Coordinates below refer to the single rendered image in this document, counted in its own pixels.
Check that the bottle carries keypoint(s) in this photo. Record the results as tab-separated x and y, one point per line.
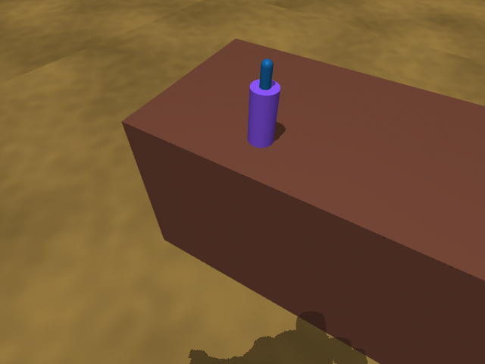
264	97

